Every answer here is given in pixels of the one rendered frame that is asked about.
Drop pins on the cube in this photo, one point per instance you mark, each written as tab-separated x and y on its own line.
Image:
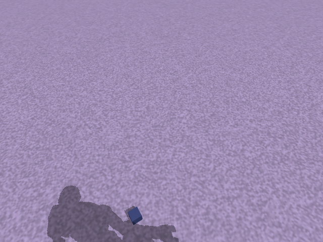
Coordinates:
135	215

